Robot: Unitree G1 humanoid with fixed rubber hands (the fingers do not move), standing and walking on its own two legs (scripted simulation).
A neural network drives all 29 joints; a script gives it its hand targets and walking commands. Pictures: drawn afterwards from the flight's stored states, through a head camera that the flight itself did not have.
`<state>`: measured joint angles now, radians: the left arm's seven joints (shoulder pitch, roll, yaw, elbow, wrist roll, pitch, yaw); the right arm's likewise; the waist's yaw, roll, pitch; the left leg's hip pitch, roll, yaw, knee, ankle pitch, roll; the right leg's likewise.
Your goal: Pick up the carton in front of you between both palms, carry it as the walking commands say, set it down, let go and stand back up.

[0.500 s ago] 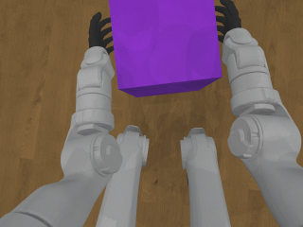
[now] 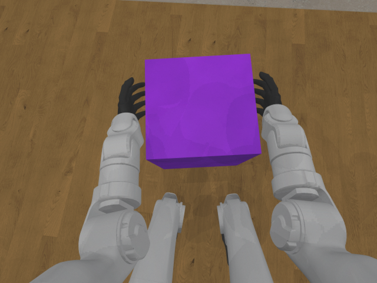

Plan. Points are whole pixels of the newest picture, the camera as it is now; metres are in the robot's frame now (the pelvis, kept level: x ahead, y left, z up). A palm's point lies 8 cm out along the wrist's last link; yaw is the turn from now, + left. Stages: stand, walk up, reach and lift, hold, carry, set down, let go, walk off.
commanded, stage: reach and lift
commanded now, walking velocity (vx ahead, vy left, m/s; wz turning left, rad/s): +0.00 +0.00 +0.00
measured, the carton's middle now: (199, 122) +0.45 +0.01 -0.12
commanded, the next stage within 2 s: hold in 1.88 s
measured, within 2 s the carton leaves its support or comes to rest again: neither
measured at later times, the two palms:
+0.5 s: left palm (93, 102) +0.39 +0.16 +0.11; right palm (305, 101) +0.40 -0.14 +0.10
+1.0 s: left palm (29, 82) +0.36 +0.16 +0.23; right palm (370, 92) +0.35 -0.14 +0.22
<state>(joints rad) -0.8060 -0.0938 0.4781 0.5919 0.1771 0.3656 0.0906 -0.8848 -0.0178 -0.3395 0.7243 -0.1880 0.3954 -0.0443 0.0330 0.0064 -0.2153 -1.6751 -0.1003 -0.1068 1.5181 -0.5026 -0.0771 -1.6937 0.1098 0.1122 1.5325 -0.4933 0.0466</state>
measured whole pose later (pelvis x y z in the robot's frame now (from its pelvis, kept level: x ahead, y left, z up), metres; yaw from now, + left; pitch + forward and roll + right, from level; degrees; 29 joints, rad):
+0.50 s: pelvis +0.05 +0.01 +0.14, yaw +0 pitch +21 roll +0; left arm -0.45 -0.15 0.38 0.56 0.20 0.33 0.06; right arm -0.48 0.09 -0.31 0.62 -0.20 0.35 -0.05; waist 0.01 0.01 -0.20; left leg -0.94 -0.08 -0.14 0.98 -0.40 -0.04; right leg -0.95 0.08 0.13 0.98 -0.39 0.03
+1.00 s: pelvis +0.07 +0.01 +0.20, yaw +0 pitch -2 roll +0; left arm -0.28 -0.16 0.28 0.43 0.28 0.58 0.02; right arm -0.27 0.15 -0.26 0.43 -0.27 0.61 -0.03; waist 0.00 0.00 -0.08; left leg -0.21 -0.05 -0.15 0.48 -0.24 -0.02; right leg -0.21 0.04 0.15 0.48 -0.24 0.02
